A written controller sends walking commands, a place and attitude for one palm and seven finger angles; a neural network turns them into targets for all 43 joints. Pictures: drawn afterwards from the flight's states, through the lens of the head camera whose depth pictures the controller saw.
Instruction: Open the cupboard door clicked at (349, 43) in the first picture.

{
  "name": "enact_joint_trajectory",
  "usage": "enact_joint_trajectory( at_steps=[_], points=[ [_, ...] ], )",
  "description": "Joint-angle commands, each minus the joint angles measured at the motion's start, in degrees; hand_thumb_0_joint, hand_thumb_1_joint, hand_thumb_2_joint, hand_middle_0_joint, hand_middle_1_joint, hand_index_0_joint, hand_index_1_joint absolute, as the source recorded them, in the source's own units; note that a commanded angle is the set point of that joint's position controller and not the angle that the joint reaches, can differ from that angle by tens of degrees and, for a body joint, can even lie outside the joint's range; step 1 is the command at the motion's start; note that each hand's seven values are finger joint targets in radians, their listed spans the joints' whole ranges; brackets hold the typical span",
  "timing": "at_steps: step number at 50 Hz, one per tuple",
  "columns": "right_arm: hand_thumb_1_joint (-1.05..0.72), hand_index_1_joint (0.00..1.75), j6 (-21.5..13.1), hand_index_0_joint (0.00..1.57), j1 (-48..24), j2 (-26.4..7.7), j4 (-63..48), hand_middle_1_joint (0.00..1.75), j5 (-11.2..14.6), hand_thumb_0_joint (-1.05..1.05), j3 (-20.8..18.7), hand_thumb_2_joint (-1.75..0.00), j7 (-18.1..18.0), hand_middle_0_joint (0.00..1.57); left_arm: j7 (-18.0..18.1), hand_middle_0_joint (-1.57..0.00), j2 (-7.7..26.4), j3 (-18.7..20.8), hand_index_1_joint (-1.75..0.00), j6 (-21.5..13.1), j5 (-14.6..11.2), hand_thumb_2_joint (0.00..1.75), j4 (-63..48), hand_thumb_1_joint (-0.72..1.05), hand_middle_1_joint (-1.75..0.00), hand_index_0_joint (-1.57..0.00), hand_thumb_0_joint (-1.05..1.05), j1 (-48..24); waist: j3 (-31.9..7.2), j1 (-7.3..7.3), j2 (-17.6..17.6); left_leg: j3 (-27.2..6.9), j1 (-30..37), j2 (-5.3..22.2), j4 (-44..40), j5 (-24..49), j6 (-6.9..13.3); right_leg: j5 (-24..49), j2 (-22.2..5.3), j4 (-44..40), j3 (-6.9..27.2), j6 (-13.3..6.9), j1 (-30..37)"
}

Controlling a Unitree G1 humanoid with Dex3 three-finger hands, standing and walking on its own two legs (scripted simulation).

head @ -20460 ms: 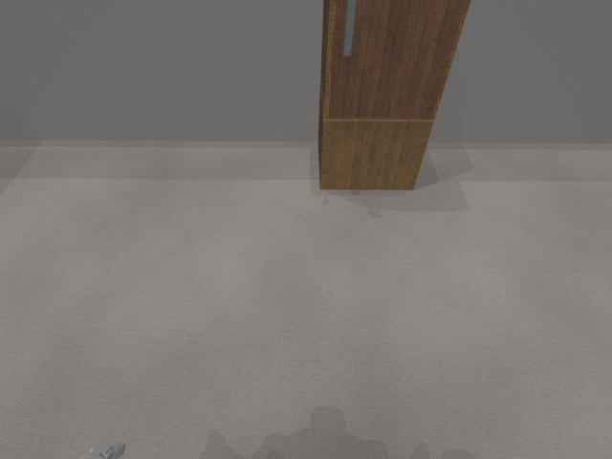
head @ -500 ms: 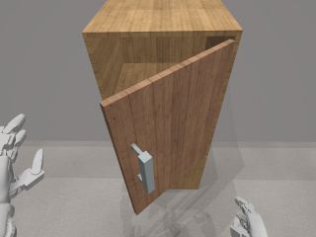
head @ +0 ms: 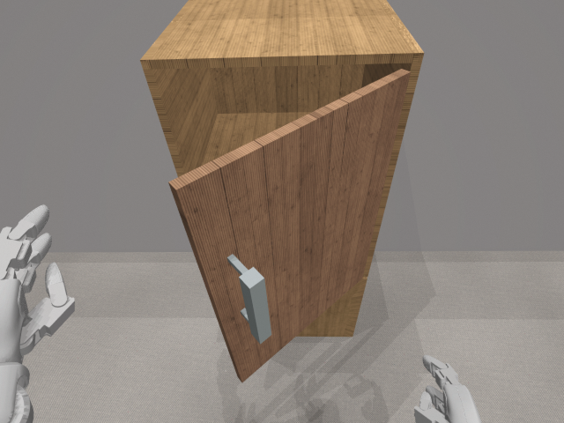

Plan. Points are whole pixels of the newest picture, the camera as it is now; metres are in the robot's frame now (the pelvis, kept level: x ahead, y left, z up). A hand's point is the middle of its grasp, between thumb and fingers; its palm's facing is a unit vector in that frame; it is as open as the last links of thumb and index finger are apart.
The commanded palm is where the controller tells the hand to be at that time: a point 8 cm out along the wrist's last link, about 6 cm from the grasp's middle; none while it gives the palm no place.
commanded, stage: step back with the hand held close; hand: left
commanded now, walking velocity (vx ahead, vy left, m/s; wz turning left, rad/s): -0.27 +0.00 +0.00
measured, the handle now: (248, 299) +0.30 +0.10 +0.01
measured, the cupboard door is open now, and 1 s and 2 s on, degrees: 42 42 42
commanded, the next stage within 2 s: stop stepping back and stand still in 1.02 s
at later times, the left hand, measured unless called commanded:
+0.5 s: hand (5, 362) +0.13 +0.29 +0.15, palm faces +0.37 -0.79 -0.50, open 7.4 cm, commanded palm +0.06 +0.33 +0.17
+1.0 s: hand out of the picture +0.02 +0.31 +0.17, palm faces +0.50 -0.75 -0.42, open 7.4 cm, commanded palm -0.04 +0.34 +0.17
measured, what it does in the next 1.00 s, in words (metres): walks backwards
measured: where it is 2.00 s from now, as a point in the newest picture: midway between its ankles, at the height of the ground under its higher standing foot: outside the picture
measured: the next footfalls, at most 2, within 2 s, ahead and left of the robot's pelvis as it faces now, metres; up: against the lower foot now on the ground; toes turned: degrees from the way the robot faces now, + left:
right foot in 1.14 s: -0.28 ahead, -0.10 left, +0.00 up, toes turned -2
left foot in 1.28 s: -0.14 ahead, +0.10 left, +0.00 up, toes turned -4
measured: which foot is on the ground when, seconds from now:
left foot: down 0.00-1.00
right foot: down 0.00-0.84, up 0.86-1.00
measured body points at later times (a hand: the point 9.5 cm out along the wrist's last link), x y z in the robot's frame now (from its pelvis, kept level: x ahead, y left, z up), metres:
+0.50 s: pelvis -0.08 +0.03 -0.01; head -0.05 +0.04 +0.44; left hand +0.10 +0.33 +0.18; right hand +0.10 -0.22 -0.08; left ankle +0.00 +0.13 -0.74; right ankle -0.05 -0.11 -0.74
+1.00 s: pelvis -0.17 +0.03 -0.01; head -0.15 +0.06 +0.44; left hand -0.01 +0.35 +0.19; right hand +0.02 -0.18 -0.08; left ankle -0.05 +0.13 -0.74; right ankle -0.23 -0.10 -0.68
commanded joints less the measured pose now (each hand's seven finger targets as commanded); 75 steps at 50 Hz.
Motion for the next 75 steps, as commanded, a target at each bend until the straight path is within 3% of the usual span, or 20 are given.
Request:
enact_joint_trajectory(
  at_steps=[1,13,28,32,34,36,39,42,43,45,52,54,57,59,61,64,67,70,72,75],
  points=[
    [-0.90,0.30,-0.3,0.20,-7.4,-6.1,-10.3,0.30,-0.2,0.00,-2.8,-0.90,-0.4,0.20,0.7,-0.20,13.0,9.4,-0.30,-6.0,0.3,0.90,-10.1,0.90,-0.30,-0.20,0.00,-1.7,-2.0,-2.56,-7.4,0.6,2.0,-0.4,3.5,14.3,3.0,26.8,-3.7,-5.0,1.8,1.1,-9.1],
    [-0.90,0.30,3.8,0.20,-7.1,-6.4,-14.2,0.30,0.7,0.00,-4.0,-0.90,-0.7,0.20,2.4,-0.20,15.9,12.5,-0.30,-6.6,0.0,0.90,-18.9,0.90,-0.30,-0.20,0.00,5.4,-10.1,-2.75,-0.3,-0.3,-0.5,2.1,2.1,23.7,2.3,25.3,-2.0,2.5,1.0,1.3,-6.4],
    [-0.90,0.30,-1.4,0.20,-5.8,-7.9,-14.4,0.30,0.4,0.00,-4.6,-0.90,-0.4,0.20,3.2,-0.20,14.2,14.3,-0.30,-11.4,2.3,0.90,-19.8,0.90,-0.30,-0.20,0.00,5.0,-4.5,-2.71,8.2,-10.7,-33.1,7.9,-11.8,-26.8,6.4,0.8,3.9,15.5,1.3,1.6,4.4],
    [-0.90,0.30,-2.9,0.20,-4.6,-7.4,-13.5,0.30,0.1,0.00,-5.2,-0.90,0.0,0.20,3.0,-0.20,15.4,15.9,-0.30,-12.4,2.0,0.90,-19.9,0.90,-0.30,-0.20,0.00,7.0,-5.1,-3.24,0.9,-5.0,-27.0,3.2,-0.1,-22.6,4.5,-5.1,0.3,5.9,8.8,-0.6,-5.6],
    [-0.90,0.30,-2.6,0.20,-3.1,-5.9,-11.4,0.30,0.0,0.00,-5.1,-0.90,0.4,0.20,3.5,-0.20,14.5,13.5,-0.30,-12.1,1.4,0.90,-19.8,0.90,-0.30,-0.20,0.00,5.8,-3.4,-3.90,-9.8,-0.2,-12.5,-1.8,16.5,-12.2,0.8,-13.5,-8.4,-5.9,18.4,-4.9,-25.4],
    [-0.90,0.30,-2.1,0.20,-2.9,-5.1,-9.0,0.30,-0.4,0.00,-4.8,-0.90,0.6,0.20,4.3,-0.20,13.9,11.4,-0.30,-11.3,1.6,0.90,-18.8,0.90,-0.30,-0.20,0.00,2.0,-4.1,-4.47,-14.5,0.3,-6.0,-2.5,26.5,-8.0,0.3,-8.5,-13.4,-8.0,19.1,-7.0,-31.5],
    [-0.90,0.30,-2.1,0.20,-4.0,-5.8,-8.8,0.30,-0.2,0.00,-3.9,-0.90,-0.4,0.20,4.8,-0.20,14.7,10.9,-0.30,-10.7,1.7,0.90,-19.2,0.90,-0.30,-0.20,0.00,-3.5,0.4,-5.00,-6.3,-2.2,-5.9,-0.4,5.5,-7.8,1.5,-5.3,-5.8,-0.7,10.1,-1.8,-29.7],
    [-0.90,0.30,-3.9,0.20,-6.3,-7.5,-10.1,0.30,-0.4,0.00,-4.7,-0.90,-1.1,0.20,4.6,-0.20,16.7,15.3,-0.30,-13.0,2.9,0.90,-20.4,0.90,-0.30,-0.20,0.00,-2.6,-5.1,-3.40,15.3,-22.9,-30.6,17.1,-19.2,-31.7,9.3,-5.3,6.4,31.8,2.8,2.2,-4.4],
    [-0.90,0.30,-4.4,0.20,-5.2,-6.3,-10.3,0.30,-0.8,0.00,-5.2,-0.90,-0.7,0.20,4.3,-0.20,15.6,15.5,-0.30,-13.1,2.6,0.90,-20.8,0.90,-0.30,-0.20,0.00,-2.1,-6.3,-3.58,13.0,-24.9,-30.7,18.8,-20.0,-29.4,11.1,-8.2,6.5,41.7,4.5,1.9,-5.7],
    [-0.90,0.30,-5.5,0.20,-5.2,-5.9,-9.1,0.30,-1.0,0.00,-5.9,-0.90,1.0,0.20,4.2,-0.20,14.2,14.3,-0.30,-13.1,2.2,0.90,-21.9,0.90,-0.30,-0.20,0.00,-0.7,-6.6,-3.29,5.4,-18.7,-20.1,17.0,-12.3,-15.3,11.7,-10.5,4.8,43.3,6.2,1.1,-15.4],
    [-0.90,0.30,-5.7,0.20,-5.0,-5.7,-7.3,0.30,-1.6,0.00,-4.4,-0.90,2.4,0.20,4.2,-0.20,13.7,11.6,-0.30,-11.2,-0.1,0.90,-21.9,0.90,-0.30,-0.20,0.00,4.0,-9.3,-3.44,11.9,-9.0,-7.7,11.5,-14.6,-7.9,5.0,-13.6,5.3,13.1,-1.2,-0.5,-11.3],
    [-0.90,0.30,-4.5,0.20,-4.6,-5.3,-7.1,0.30,-1.7,0.00,-4.3,-0.90,2.5,0.20,3.2,-0.20,14.7,11.8,-0.30,-12.2,-0.7,0.90,-21.5,0.90,-0.30,-0.20,0.00,3.0,-9.9,-3.32,8.4,-5.3,-4.5,9.5,-9.5,-1.3,1.5,-5.9,3.0,-2.8,-0.1,-2.0,-9.1],
    [-0.90,0.30,-2.7,0.20,-5.3,-3.8,-7.0,0.30,-1.8,0.00,-3.5,-0.90,2.1,0.20,3.5,-0.20,21.0,16.5,-0.30,-14.1,-0.6,0.90,-21.3,0.90,-0.30,-0.20,0.00,2.7,-11.2,-3.23,-8.4,2.6,-1.0,1.0,16.1,-3.3,-1.8,17.1,-14.0,-8.7,13.4,-6.6,-20.1],
    [-0.90,0.30,-3.6,0.20,-5.5,-4.8,-8.6,0.30,0.1,0.00,-3.9,-0.90,1.4,0.20,3.2,-0.20,18.7,14.6,-0.30,-12.1,-0.1,0.90,-18.8,0.90,-0.30,-0.20,0.00,3.9,-9.9,-3.10,-15.6,-0.8,-9.9,-1.7,24.9,-5.0,-0.5,29.0,-12.9,-1.1,11.2,-6.3,-15.2],
    [-0.90,0.30,-2.7,0.20,-5.4,-4.2,-9.3,0.30,0.3,0.00,-2.5,-0.90,0.5,0.20,3.4,-0.20,17.8,15.5,-0.30,-10.5,-0.2,0.90,-18.5,0.90,-0.30,-0.20,0.00,6.1,-9.1,-4.15,-10.3,0.0,-11.9,-1.4,14.3,1.1,0.6,35.8,-9.6,4.3,6.6,-4.2,-7.5],
    [-0.90,0.30,-4.2,0.20,-3.9,-6.8,-9.0,0.30,0.7,0.00,-3.1,-0.90,-0.5,0.20,3.3,-0.20,16.9,14.2,-0.30,-10.0,-0.7,0.90,-18.9,0.90,-0.30,-0.20,0.00,4.5,-9.8,-3.98,3.3,-5.9,3.6,4.3,0.2,24.0,3.5,12.1,0.6,9.6,1.4,1.3,-13.0],
    [-0.90,0.30,-6.1,0.20,-3.8,-6.7,-8.3,0.30,-0.5,0.00,-2.9,-0.90,-0.6,0.20,3.2,-0.20,17.0,13.9,-0.30,-10.3,-0.6,0.90,-16.7,0.90,-0.30,-0.20,0.00,6.3,-6.9,-3.54,9.9,-16.0,-4.0,8.4,-9.7,2.9,5.1,-7.6,3.0,8.9,1.7,0.9,-11.7],
    [-0.90,0.30,-6.3,0.20,-4.2,-6.7,-8.8,0.30,-0.3,0.00,-3.0,-0.90,-0.4,0.20,3.5,-0.20,15.0,12.7,-0.30,-10.7,0.4,0.90,-17.8,0.90,-0.30,-0.20,0.00,7.1,-2.4,-3.70,7.4,-11.2,-17.0,5.0,-15.3,-21.4,2.7,-8.9,3.4,3.2,-0.2,-0.8,-3.8],
    [-0.90,0.30,-6.2,0.20,-4.2,-6.7,-9.2,0.30,-0.6,0.00,-3.7,-0.90,0.0,0.20,3.5,-0.20,16.5,13.8,-0.30,-11.0,0.6,0.90,-19.4,0.90,-0.30,-0.20,0.00,8.7,-4.3,-3.83,3.6,-6.0,-13.5,1.2,-7.8,-14.7,0.7,-11.1,1.5,-2.9,1.2,-2.0,-6.0],
    [-0.90,0.30,-5.6,0.20,-2.6,-6.2,-7.7,0.30,-0.7,0.00,-4.1,-0.90,0.3,0.20,3.8,-0.20,16.1,13.3,-0.30,-11.4,0.2,0.90,-19.2,0.90,-0.30,-0.20,0.00,8.5,-3.9,-4.22,-6.8,-2.4,-4.2,-1.4,12.1,-0.1,0.1,-11.0,-8.5,-10.5,13.0,-6.4,-20.1]
  ],
)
